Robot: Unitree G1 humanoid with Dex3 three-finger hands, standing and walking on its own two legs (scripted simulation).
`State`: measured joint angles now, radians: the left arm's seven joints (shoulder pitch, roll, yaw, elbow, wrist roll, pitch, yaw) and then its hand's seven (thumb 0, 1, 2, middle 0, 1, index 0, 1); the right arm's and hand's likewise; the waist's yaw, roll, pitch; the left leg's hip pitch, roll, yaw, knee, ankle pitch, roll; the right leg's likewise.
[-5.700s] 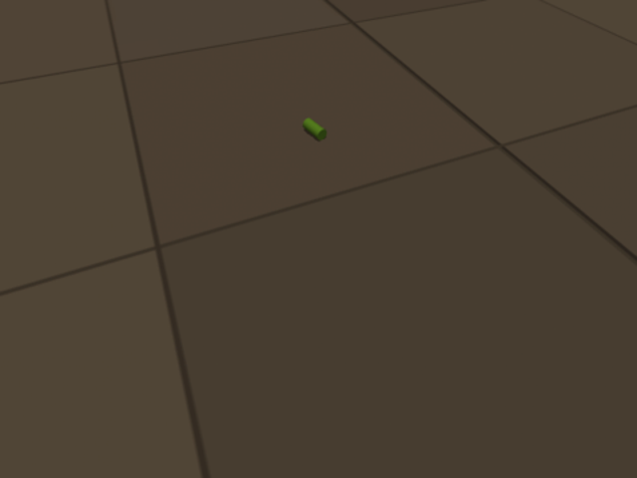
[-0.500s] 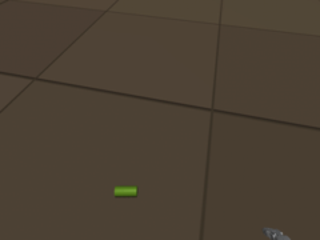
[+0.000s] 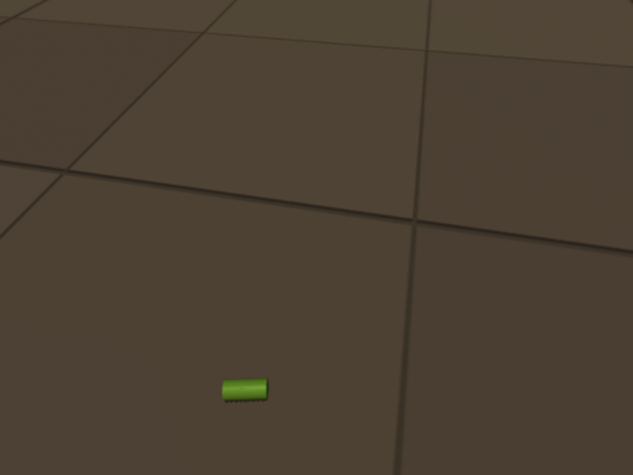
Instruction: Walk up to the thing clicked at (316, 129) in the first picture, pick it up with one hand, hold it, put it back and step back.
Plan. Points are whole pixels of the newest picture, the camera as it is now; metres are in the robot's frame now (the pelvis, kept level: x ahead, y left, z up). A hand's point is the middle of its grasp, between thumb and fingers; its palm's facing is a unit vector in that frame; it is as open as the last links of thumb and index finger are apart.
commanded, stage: walk up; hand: left
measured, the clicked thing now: (246, 389) +0.50 +0.25 -0.75
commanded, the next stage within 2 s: stand in 0.88 s
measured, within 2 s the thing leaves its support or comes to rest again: neither
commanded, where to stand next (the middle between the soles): +0.07 -0.02 m, yaw +1 degrees
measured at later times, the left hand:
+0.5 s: hand out of the picture +0.11 +0.24 -0.15, palm faces -0.02 -0.95 -0.33, open 7.4 cm
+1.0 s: hand out of the picture +0.11 +0.24 -0.15, palm faces -0.02 -0.94 -0.33, open 7.4 cm
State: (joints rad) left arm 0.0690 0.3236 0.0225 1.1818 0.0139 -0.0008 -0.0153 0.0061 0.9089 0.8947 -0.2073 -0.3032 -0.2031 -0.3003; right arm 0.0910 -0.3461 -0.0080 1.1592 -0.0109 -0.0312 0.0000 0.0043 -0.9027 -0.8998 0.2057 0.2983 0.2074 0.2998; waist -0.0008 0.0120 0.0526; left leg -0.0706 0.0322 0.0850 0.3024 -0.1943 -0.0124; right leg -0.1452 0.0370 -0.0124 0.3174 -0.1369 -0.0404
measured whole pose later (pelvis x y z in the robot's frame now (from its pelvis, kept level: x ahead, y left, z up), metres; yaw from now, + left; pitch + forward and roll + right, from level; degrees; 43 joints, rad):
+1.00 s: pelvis +0.02 -0.01 +0.00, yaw -1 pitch -2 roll +0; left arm 0.07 0.32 0.02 1.15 0.01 -0.01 -0.01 0.01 0.91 0.89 -0.21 -0.30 -0.20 -0.30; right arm 0.09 -0.35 -0.01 1.13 -0.01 -0.02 0.00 0.00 -0.90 -0.90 0.21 0.30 0.21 0.30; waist -0.01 0.02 0.05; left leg -0.03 0.05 0.09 0.28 -0.21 -0.03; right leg -0.11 0.06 -0.01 0.30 -0.15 -0.05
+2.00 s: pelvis +0.01 +0.00 +0.00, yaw +2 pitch -2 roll +0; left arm 0.10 0.34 0.00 1.16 0.01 -0.01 0.00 0.01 0.91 0.89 -0.21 -0.30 -0.20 -0.30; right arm 0.13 -0.35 0.01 1.14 -0.01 -0.02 0.00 0.00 -0.90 -0.90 0.21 0.30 0.21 0.30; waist 0.00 0.02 0.04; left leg -0.05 0.03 0.06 0.27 -0.19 -0.01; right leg -0.11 0.03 -0.04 0.29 -0.15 -0.04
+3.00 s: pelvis +0.01 +0.00 +0.00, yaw +2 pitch -2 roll +0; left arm 0.10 0.34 0.00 1.16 0.01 -0.02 0.00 0.01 0.91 0.89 -0.21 -0.30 -0.20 -0.30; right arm 0.13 -0.35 0.01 1.13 -0.01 -0.02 0.00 0.00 -0.90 -0.90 0.21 0.30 0.21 0.30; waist 0.00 0.02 0.04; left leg -0.05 0.02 0.05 0.28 -0.20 -0.01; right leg -0.11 0.02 -0.05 0.29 -0.15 -0.03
